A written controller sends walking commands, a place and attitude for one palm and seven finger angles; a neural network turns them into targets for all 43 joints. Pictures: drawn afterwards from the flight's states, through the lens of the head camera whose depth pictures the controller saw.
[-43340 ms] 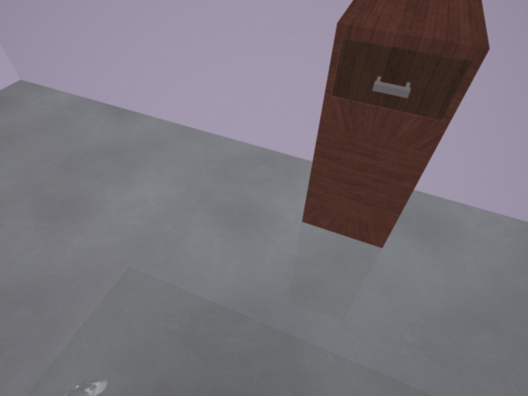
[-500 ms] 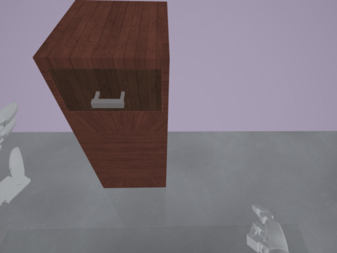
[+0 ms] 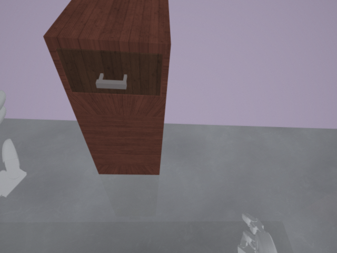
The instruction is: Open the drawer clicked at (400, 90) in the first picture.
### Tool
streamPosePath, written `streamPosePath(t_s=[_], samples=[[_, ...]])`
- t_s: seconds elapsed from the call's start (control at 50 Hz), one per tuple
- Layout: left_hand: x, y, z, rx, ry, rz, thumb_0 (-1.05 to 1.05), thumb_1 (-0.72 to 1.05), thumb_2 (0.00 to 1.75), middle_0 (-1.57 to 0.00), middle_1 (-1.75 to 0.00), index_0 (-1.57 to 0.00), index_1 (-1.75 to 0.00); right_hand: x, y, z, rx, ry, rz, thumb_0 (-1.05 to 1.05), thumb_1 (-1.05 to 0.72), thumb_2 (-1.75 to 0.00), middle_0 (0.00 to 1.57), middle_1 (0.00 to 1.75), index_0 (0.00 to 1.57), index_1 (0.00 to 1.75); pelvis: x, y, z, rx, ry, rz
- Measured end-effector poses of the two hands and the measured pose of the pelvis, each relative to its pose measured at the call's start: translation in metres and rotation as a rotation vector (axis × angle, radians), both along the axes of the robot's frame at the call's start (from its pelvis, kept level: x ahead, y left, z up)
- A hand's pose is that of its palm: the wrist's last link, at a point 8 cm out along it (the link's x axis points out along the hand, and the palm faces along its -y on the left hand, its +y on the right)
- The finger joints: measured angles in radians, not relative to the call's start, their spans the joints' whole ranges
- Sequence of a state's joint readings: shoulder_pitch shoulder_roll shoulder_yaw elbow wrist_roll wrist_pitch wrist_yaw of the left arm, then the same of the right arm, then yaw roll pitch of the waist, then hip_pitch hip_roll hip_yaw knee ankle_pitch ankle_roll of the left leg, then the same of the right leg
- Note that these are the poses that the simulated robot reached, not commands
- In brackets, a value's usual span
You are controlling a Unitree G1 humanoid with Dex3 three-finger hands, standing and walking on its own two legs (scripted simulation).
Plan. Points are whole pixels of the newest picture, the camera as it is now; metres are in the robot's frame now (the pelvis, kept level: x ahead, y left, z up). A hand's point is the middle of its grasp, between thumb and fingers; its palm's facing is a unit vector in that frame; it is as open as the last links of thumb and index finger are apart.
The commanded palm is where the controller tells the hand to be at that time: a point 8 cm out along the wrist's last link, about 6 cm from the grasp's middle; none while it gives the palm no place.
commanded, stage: step back with the hand held close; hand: left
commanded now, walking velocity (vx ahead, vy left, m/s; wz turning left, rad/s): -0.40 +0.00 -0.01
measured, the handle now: (112, 80) +0.64 +0.23 +0.01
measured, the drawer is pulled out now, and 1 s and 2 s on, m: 0.00 0.00 0.00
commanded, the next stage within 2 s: stop stepping back and stand still in 0.28 s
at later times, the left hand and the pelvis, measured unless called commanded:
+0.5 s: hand out of the picture +0.07 +0.17 +0.17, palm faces +0.31 -0.82 -0.48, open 7.4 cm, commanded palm +0.00 +0.22 +0.21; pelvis -0.14 -0.06 +0.00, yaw -1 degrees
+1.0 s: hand out of the picture -0.04 +0.17 +0.18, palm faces +0.46 -0.77 -0.45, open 7.5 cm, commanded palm -0.10 +0.22 +0.21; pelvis -0.21 -0.07 +0.00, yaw +4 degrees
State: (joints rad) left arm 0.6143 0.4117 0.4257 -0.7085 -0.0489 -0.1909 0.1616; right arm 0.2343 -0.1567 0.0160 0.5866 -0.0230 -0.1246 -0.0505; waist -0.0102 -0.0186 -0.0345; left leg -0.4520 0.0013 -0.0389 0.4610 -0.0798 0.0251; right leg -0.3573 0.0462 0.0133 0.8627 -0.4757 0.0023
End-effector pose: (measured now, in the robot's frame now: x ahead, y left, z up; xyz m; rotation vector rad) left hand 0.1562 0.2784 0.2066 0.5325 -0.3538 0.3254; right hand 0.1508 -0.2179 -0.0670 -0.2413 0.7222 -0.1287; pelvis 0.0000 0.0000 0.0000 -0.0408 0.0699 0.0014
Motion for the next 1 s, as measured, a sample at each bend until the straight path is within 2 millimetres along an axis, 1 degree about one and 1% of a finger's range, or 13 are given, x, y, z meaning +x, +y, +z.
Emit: streamPosePath(t_s=[0.14,0.2,0.3,0.38,0.44,0.5,0.54,0.62,0.66,0.72,0.8,0.9,1.0], samples=[[-0.029,-0.043,-0.003,0.056,0.047,-0.086,0.02,0.89,0.90,-0.21,-0.30,-0.20,-0.30,-0.023,-0.017,-0.018,0.050,-0.018,0.041,0.01,-0.90,-0.90,0.20,0.30,0.21,0.30,-0.047,-0.026,-0.011,0.037,0.034,-0.018],[-0.049,-0.058,0.007,0.088,0.052,-0.115,0.02,0.89,0.90,-0.21,-0.30,-0.21,-0.31,-0.039,-0.031,-0.023,0.064,0.017,0.023,0.01,-0.90,-0.90,0.20,0.30,0.21,0.30,-0.064,-0.035,-0.008,0.018,0.014,-0.016],[-0.080,-0.056,0.022,0.134,0.048,-0.047,0.01,0.88,0.90,-0.21,-0.30,-0.21,-0.31,-0.064,-0.055,-0.012,0.036,0.045,-0.031,0.01,-0.90,-0.90,0.20,0.30,0.21,0.30,-0.074,-0.045,0.003,0.069,0.007,-0.030],[-0.092,-0.049,0.011,0.064,0.046,0.003,0.01,0.88,0.90,-0.21,-0.30,-0.21,-0.31,-0.074,-0.070,-0.007,-0.005,0.012,-0.048,0.01,-0.90,-0.90,0.20,0.30,0.21,0.30,-0.092,-0.045,0.001,0.037,-0.010,-0.007],[-0.102,-0.054,-0.005,0.009,0.064,0.003,0.01,0.89,0.90,-0.21,-0.30,-0.21,-0.31,-0.087,-0.077,-0.002,0.005,-0.018,-0.045,0.01,-0.91,-0.90,0.20,0.30,0.21,0.30,-0.115,-0.051,-0.001,0.068,-0.022,-0.019],[-0.121,-0.071,-0.018,0.000,0.135,-0.014,0.02,0.89,0.90,-0.21,-0.30,-0.20,-0.30,-0.106,-0.083,0.002,0.015,-0.075,-0.029,0.01,-0.91,-0.90,0.20,0.30,0.20,0.30,-0.138,-0.061,-0.004,0.082,-0.033,-0.024],[-0.140,-0.084,-0.019,0.017,0.161,-0.035,0.02,0.89,0.90,-0.21,-0.30,-0.20,-0.30,-0.122,-0.087,0.001,0.029,-0.097,-0.028,0.01,-0.91,-0.90,0.20,0.30,0.21,0.30,-0.152,-0.068,-0.007,0.070,-0.049,-0.017],[-0.180,-0.101,0.000,0.068,0.113,-0.045,0.02,0.88,0.90,-0.21,-0.30,-0.21,-0.31,-0.161,-0.097,-0.006,0.031,-0.035,-0.030,0.01,-0.91,-0.90,0.20,0.30,0.21,0.30,-0.168,-0.079,-0.003,0.073,-0.056,-0.001],[-0.194,-0.101,0.012,0.080,0.060,-0.015,0.02,0.88,0.90,-0.22,-0.30,-0.21,-0.31,-0.180,-0.103,-0.011,0.025,0.014,-0.037,0.01,-0.90,-0.90,0.20,0.30,0.21,0.30,-0.172,-0.082,0.001,0.083,-0.049,-0.002],[-0.206,-0.092,0.023,0.081,-0.003,0.053,0.02,0.88,0.90,-0.22,-0.30,-0.21,-0.31,-0.203,-0.111,-0.017,0.017,0.065,-0.051,0.01,-0.90,-0.90,0.20,0.30,0.21,0.30,-0.177,-0.084,0.007,0.094,-0.037,0.024],[-0.213,-0.078,0.014,0.026,0.011,0.144,0.01,0.88,0.90,-0.21,-0.30,-0.21,-0.31,-0.223,-0.117,-0.024,0.007,0.097,-0.054,0.01,-0.90,-0.90,0.20,0.30,0.21,0.30,-0.186,-0.082,0.010,0.100,-0.025,0.059],[-0.228,-0.074,-0.009,-0.033,0.095,0.167,0.01,0.89,0.90,-0.21,-0.30,-0.21,-0.30,-0.230,-0.112,-0.021,-0.015,0.089,-0.034,0.01,-0.91,-0.90,0.20,0.30,0.20,0.30,-0.199,-0.075,0.010,0.093,-0.026,0.065],[-0.243,-0.069,-0.010,-0.007,0.063,0.121,0.02,0.89,0.90,-0.21,-0.30,-0.21,-0.31,-0.223,-0.096,-0.015,-0.022,0.032,0.003,0.01,-0.91,-0.90,0.20,0.30,0.20,0.30,-0.212,-0.070,0.001,0.071,-0.063,0.070]])
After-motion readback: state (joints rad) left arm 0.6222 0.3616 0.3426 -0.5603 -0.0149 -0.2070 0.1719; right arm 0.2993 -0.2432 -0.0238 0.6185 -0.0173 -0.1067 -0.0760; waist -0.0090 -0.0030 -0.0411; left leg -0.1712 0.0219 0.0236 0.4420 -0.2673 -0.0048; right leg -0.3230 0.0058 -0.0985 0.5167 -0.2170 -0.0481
